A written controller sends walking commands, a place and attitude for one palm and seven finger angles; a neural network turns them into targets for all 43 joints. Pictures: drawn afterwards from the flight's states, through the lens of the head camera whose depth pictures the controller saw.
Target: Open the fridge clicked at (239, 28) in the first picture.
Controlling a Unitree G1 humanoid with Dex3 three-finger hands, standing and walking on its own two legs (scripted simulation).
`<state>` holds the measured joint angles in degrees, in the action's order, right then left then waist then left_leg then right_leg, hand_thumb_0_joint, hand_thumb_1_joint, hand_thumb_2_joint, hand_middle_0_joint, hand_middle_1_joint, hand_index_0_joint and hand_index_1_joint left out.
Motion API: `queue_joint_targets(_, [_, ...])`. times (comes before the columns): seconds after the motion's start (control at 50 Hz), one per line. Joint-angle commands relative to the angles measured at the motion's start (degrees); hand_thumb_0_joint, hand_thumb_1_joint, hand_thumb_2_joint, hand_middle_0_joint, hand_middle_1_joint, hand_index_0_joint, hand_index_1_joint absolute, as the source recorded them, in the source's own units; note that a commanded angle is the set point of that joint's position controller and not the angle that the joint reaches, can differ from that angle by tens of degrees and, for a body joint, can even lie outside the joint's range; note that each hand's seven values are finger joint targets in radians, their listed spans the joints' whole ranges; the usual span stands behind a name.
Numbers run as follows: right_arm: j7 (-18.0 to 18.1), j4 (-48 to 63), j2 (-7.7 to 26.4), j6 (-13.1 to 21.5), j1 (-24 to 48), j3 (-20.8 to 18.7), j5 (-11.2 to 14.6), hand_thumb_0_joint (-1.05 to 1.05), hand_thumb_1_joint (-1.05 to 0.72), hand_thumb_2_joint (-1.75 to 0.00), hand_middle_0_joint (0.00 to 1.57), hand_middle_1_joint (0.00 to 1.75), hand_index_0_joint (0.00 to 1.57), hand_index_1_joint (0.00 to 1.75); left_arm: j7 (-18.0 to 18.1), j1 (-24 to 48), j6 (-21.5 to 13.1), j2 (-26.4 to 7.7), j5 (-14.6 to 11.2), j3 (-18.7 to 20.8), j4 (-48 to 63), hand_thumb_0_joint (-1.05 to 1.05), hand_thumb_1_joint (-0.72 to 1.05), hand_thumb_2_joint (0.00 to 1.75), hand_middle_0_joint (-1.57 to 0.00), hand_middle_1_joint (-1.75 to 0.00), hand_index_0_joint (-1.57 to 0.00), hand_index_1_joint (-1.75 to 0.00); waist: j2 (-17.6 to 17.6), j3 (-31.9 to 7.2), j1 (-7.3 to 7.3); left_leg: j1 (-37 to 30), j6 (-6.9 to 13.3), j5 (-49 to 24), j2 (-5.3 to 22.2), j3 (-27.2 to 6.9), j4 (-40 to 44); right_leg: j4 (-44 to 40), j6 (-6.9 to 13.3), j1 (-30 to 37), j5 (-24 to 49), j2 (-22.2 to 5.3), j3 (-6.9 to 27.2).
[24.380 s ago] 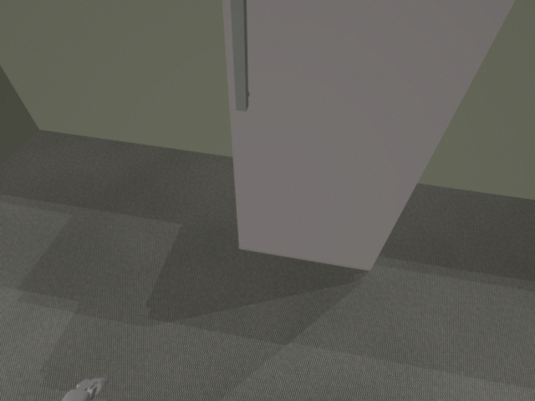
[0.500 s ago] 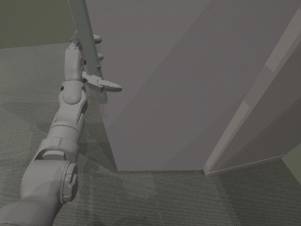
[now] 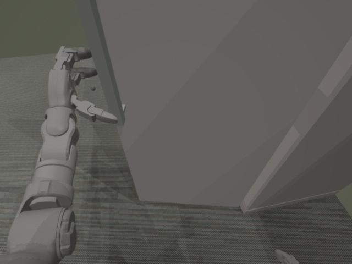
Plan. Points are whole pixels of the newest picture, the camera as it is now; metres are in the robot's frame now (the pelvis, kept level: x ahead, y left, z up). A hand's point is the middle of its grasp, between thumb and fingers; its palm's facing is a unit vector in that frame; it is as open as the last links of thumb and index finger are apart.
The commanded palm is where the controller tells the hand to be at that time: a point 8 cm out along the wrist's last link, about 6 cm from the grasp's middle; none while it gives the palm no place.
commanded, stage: slip the hand off the handle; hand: left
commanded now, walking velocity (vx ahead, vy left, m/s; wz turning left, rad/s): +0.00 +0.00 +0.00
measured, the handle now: (108, 67) +0.49 +0.16 +0.20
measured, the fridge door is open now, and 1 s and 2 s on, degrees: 75 75 75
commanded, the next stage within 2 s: draw the hand back to the body in 1.00 s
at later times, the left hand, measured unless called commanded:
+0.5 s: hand (69, 101) +0.39 +0.22 +0.18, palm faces +0.10 -0.99 -0.12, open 14.7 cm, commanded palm +0.35 +0.27 +0.18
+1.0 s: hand (59, 135) +0.31 +0.22 +0.17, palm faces +0.15 -0.98 -0.13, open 14.7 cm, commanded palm +0.27 +0.26 +0.18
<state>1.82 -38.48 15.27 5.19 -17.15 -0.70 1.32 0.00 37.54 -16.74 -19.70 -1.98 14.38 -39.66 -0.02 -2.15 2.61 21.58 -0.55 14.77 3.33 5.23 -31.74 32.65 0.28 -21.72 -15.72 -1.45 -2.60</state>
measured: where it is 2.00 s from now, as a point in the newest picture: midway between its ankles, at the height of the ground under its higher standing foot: outside the picture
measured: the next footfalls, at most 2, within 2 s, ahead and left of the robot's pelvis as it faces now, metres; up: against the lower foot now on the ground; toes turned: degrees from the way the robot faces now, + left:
none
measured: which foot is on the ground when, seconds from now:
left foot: down 0.00-1.00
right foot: down 0.00-1.00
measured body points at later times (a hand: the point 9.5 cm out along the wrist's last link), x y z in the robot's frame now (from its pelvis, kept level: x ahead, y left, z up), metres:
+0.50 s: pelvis +0.01 +0.02 +0.00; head +0.02 +0.01 +0.45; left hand +0.38 +0.28 +0.19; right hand +0.15 -0.23 -0.10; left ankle +0.01 +0.13 -0.73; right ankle +0.01 -0.11 -0.73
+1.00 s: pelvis +0.00 +0.00 +0.00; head -0.01 -0.01 +0.45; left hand +0.30 +0.27 +0.18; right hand +0.18 -0.22 -0.08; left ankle +0.01 +0.13 -0.73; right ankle +0.01 -0.12 -0.73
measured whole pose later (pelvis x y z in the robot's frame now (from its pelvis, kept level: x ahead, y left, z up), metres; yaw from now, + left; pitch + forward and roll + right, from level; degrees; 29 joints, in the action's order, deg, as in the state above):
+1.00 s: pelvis +0.00 +0.00 +0.00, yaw +2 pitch +0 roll +0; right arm 4.0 -36.0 13.9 7.7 -12.6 2.3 2.2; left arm -8.3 10.4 -7.4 -17.0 -9.8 13.5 -8.2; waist 1.5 -2.0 -2.2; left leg 16.0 -0.3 15.2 2.5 3.7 -31.7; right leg 31.8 -0.1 -15.0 -16.3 -2.2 -4.0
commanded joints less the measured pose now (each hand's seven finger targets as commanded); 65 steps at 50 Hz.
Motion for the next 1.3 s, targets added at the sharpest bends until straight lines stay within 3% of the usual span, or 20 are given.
queue_joint_targets(0.0, [0.93,6.38,7.49,1.81,0.13,-2.32,0.71,0.0,-0.9,-0.9,0.2,0.3,0.2,0.3,-3.45,22.77,-3.02,-11.77,-2.88,1.78,15.94,0.0,-0.55,0.2,-0.25,-1.15,-0.25,-1.15,-0.98,-19.29,-0.9,-9.45,2.69,-15.41,-3.03,-1.52,1.51,-3.73,0.42,10.17,22.54,1.71,1.97])
queue_joint_targets(0.1, [1.61,6.25,7.56,1.17,0.91,-1.91,1.22,0.0,-0.9,-0.9,0.2,0.3,0.2,0.3,-7.01,21.87,-0.97,-12.61,-4.65,2.3,15.99,0.0,-0.55,0.2,-0.25,-1.15,-0.25,-1.15,0.66,-16.48,-0.62,-9.79,2.54,-13.86,-3.08,-2.05,1.61,-4.12,0.37,8.25,20.69,1.59,1.67])
queue_joint_targets(0.28, [2.02,6.69,7.24,1.51,1.36,-1.45,0.73,0.0,-0.9,-0.9,0.2,0.3,0.2,0.3,-9.55,22.02,-1.9,-15.25,-5.98,5.04,18.85,0.0,-0.55,0.2,-0.25,-1.15,-0.25,-1.15,1.95,-19.74,-1.42,-12.0,2.11,-17.27,-2.82,-3.77,0.17,-2.28,0.87,7.09,20.46,1.89,0.84])
queue_joint_targets(0.38, [1.44,8.52,6.95,2.09,2.84,-1.27,0.92,0.0,-0.9,-0.9,0.2,0.3,0.2,0.3,-10.54,12.91,-0.56,-9.21,-7.44,1.32,23.34,0.0,-0.55,0.2,-0.25,-1.15,-0.25,-1.15,3.32,-19.94,-2.87,-13.28,1.61,-19.82,-2.36,-4.41,0.29,-1.73,1.07,6.78,19.81,2.02,0.07])
queue_joint_targets(0.42, [1.22,9.09,6.97,2.21,3.3,-1.33,0.94,0.0,-0.9,-0.9,0.2,0.3,0.2,0.3,-10.05,8.23,0.51,-9.93,-7.74,2.97,25.57,0.0,-0.55,0.2,-0.25,-1.15,-0.25,-1.15,2.36,-19.4,-3.96,-12.63,1.69,-20.95,-2.23,-4.22,0.63,-1.67,1.01,8.15,20.87,1.9,-0.1])
queue_joint_targets(0.5, [1.41,9.75,6.88,2.39,4.98,-0.94,1.06,0.0,-0.9,-0.9,0.2,0.3,0.2,0.3,-7.92,7.03,2.47,-9.95,-7.45,3.33,29.69,0.0,-0.55,0.2,-0.25,-1.15,-0.25,-1.15,0.42,-14.25,-3.91,-10.4,1.69,-15.01,-2.06,-4.34,2.16,-2.91,0.94,7.03,15.6,1.94,-0.42])
queue_joint_targets(0.6, [1.66,10.52,6.25,3.31,6.68,-0.53,0.52,0.0,-0.9,-0.9,0.2,0.3,0.2,0.3,-5.16,5.78,1.71,-11.82,-6.17,4.9,38.52,0.0,-0.55,0.2,-0.25,-1.15,-0.25,-1.15,2.51,-17.81,-4.77,-12.34,1.71,-13.64,-2.1,-4.21,2.86,-3.12,1.05,8.74,13.41,2.07,0.07])
queue_joint_targets(0.62, [1.67,10.6,5.85,3.58,7.23,-0.45,0.5,0.0,-0.9,-0.9,0.2,0.3,0.2,0.3,-5.01,4.65,1.46,-11.36,-5.74,4.4,39.72,0.0,-0.55,0.2,-0.25,-1.15,-0.25,-1.15,4.31,-18.11,-4.8,-12.71,1.58,-14.04,-2.16,-4.11,2.93,-2.93,1.14,8.92,13.64,2.03,0.09])
queue_joint_targets(0.64, [1.68,10.58,5.48,3.94,7.61,-0.19,0.59,0.0,-0.9,-0.9,0.2,0.3,0.2,0.3,-5.09,4.45,1.52,-9.09,-5.95,2.51,40.25,0.0,-0.55,0.2,-0.25,-1.15,-0.25,-1.15,4.09,-17.07,-4.33,-12.95,1.55,-13.27,-2.17,-4.13,2.99,-3.13,1.05,8.01,12.99,2.17,-0.09])
queue_joint_targets(0.72, [2.39,9.79,5.85,4.45,8.38,0.07,0.99,0.0,-0.9,-0.9,0.2,0.3,0.2,0.3,-6.35,1.8,3.01,-8.21,-6.57,1.44,37.44,0.0,-0.55,0.2,-0.25,-1.15,-0.25,-1.15,1.96,-12.11,-3.53,-10.75,1.68,-7.07,-2.15,-4.31,4.28,-4.92,0.85,6.63,7.89,2.13,-0.06])
queue_joint_targets(0.78, [2.67,10.18,5.66,4.85,9.23,0.29,1.24,0.0,-0.9,-0.9,0.2,0.3,0.2,0.3,-7.65,-2.52,5.25,-6.9,-7.66,0.9,38.12,0.0,-0.55,0.2,-0.25,-1.15,-0.25,-1.15,3.48,-11.68,-4.23,-11.05,1.55,-6.53,-2.5,-4.09,4.46,-5.43,0.92,6.95,7.98,1.96,-0.03])
queue_joint_targets(0.84, [2.78,10.64,5.68,5.09,9.75,0.38,1.35,0.0,-0.9,-0.9,0.2,0.3,0.2,0.3,-8.46,-6.17,6.47,-7.57,-8.6,2.3,39.46,0.0,-0.55,0.2,-0.25,-1.15,-0.25,-1.15,0.14,-11.01,-4.73,-10.24,1.79,-6.36,-2.52,-3.82,4.65,-5.97,0.61,8.14,8.31,1.79,-0.03])
queue_joint_targets(0.96, [2.6,11.4,5.03,6.48,11.02,0.71,0.88,0.0,-0.9,-0.9,0.2,0.3,0.2,0.3,-7.98,-9.41,4.88,-7.69,-9.14,3.31,47.77,0.0,-0.55,0.2,-0.25,-1.15,-0.25,-1.15,1.64,-11.6,-5.42,-11.67,1.83,-7.55,-2.77,-3.69,4.47,-5.73,0.59,8.9,9.07,1.91,-0.01])
queue_joint_targets(1.08, [3.61,9.74,5.24,7.01,11.25,1.16,0.86,0.0,-0.9,-0.9,0.2,0.3,0.2,0.3,-8.17,-6.03,5.04,-9.83,-8.91,3.93,45.33,0.0,-0.55,0.2,-0.25,-1.15,-0.25,-1.15,2.86,-7.25,-3.97,-9.96,1.87,-2.63,-3.04,-3.8,4.86,-7.5,0.35,6.7,3.4,1.65,0.86])
queue_joint_targets(1.1, [3.81,9.49,5.43,6.97,11.15,1.0,0.91,0.0,-0.9,-0.9,0.2,0.3,0.2,0.3,-8.37,-6.59,5.27,-10.57,-9.03,4.41,44.53,0.0,-0.55,0.2,-0.25,-1.15,-0.25,-1.15,1.15,-7.37,-3.75,-9.79,2.07,-2.32,-2.88,-3.54,4.54,-7.92,0.09,6.79,2.91,1.54,1.11])
queue_joint_targets(1.12, [4.76,9.9,6.49,7.04,13.24,1.81,2.4,0.0,-0.9,-0.9,0.2,0.3,0.2,0.3,-12.35,-6.75,13.12,-9.8,-14.25,3.44,37.78,0.0,-0.55,0.2,-0.25,-1.15,-0.25,-1.15,3.48,-10.12,-4.52,-10.21,2.27,-0.25,-3.29,-3.5,5.92,-9.07,0.54,10.6,3.41,0.82,2.14])
queue_joint_targets(1.16, [6.35,11.14,6.13,7.39,14.65,2.21,2.92,0.0,-0.9,-0.9,0.2,0.3,0.2,0.3,-15.52,-1.55,19.71,-13.89,-16.01,6.45,43.77,0.0,-0.55,0.2,-0.25,-1.15,-0.25,-1.15,5.38,-12.56,-5.28,-12.13,2.36,-2.35,-3.67,-3.69,6.38,-9.95,0.46,13.39,5.61,0.38,2.07])
queue_joint_targets(1.2, [6.65,12.13,6.26,8.04,15.32,2.69,3.22,0.0,-0.9,-0.9,0.2,0.3,0.2,0.3,-17.76,-5.21,25.24,-15.05,-16.87,7.86,43.4,0.0,-0.55,0.2,-0.25,-1.15,-0.25,-1.15,3.81,-14.31,-6.44,-13.1,2.74,-6.43,-3.6,-4.16,6.33,-8.97,0.52,15.21,10.45,0.32,1.36])
queue_joint_targets(1.26, [5.39,13.77,5.11,9.1,15.04,3.02,2.9,0.0,-0.9,-0.9,0.2,0.3,0.2,0.3,-17.95,-10.82,26.29,-12.91,-17.25,8.22,50.27,0.0,-0.55,0.2,-0.25,-1.15,-0.25,-1.15,3.18,-14.17,-7.05,-14.69,2.51,-11.49,-3.67,-4.24,6.18,-7.75,0.43,15.42,16.15,0.62,-0.01])
queue_joint_targets(1.28, [4.95,13.63,5.12,9.22,14.7,2.96,2.81,0.0,-0.9,-0.9,0.2,0.3,0.2,0.3,-17.64,-13.96,25.99,-12.53,-17.78,9.31,49.62,0.0,-0.55,0.2,-0.25,-1.15,-0.25,-1.15,0.41,-12.12,-7.12,-14.21,2.42,-11.76,-3.48,-4.28,6.16,-7.87,0.32,14.66,16.55,0.9,-0.36])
